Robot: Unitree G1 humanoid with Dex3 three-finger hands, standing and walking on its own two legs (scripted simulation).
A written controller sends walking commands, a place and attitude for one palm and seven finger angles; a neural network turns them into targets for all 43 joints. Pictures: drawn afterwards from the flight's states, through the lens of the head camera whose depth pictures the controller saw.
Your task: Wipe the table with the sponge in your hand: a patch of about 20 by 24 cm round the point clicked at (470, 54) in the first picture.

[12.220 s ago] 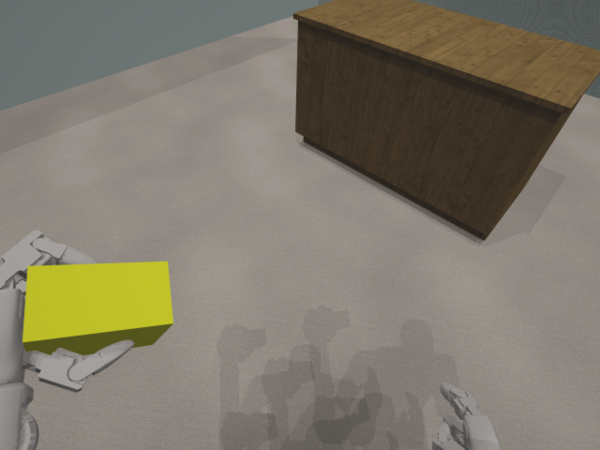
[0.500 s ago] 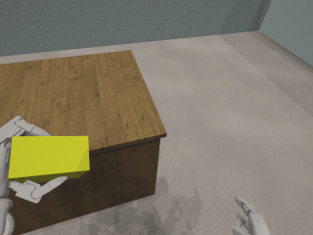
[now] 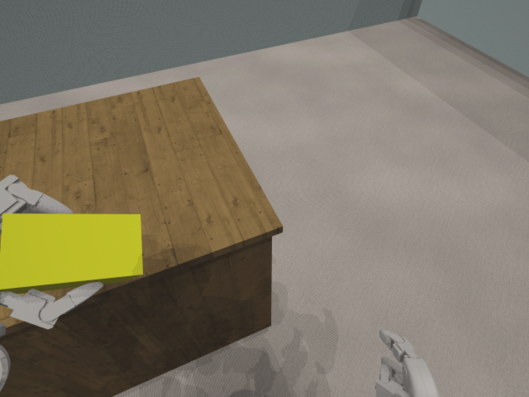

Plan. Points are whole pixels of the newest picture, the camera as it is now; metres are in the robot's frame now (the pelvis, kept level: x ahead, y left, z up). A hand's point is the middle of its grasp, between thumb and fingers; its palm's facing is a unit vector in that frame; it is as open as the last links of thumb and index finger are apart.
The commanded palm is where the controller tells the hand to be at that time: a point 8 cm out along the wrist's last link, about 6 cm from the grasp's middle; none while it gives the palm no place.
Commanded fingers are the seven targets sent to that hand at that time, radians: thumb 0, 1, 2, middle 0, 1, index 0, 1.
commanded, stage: shuffle to correct the standing spot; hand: left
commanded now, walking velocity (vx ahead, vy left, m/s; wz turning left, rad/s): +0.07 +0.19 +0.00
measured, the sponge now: (92, 253) +0.24 +0.20 +0.17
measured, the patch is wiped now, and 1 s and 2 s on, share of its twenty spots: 0.00 0.00 0.00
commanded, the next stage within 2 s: come to a stop and stand still in 0.44 s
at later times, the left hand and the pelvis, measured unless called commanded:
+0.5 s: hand out of the picture +0.24 +0.33 +0.19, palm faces +0.37 -0.82 -0.44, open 10.4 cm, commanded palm +0.20 +0.37 +0.20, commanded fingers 0.00 0.10 1.30 -1.20 -1.60 -1.20 -1.60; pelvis +0.03 +0.10 +0.01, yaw -1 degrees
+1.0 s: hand out of the picture +0.26 +0.39 +0.18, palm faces +0.37 -0.85 -0.37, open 10.4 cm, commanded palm +0.21 +0.42 +0.20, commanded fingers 0.00 0.10 1.30 -1.20 -1.60 -1.20 -1.60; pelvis +0.04 +0.15 +0.03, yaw -2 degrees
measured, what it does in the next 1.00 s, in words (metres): steps to the left: left foot, then right foot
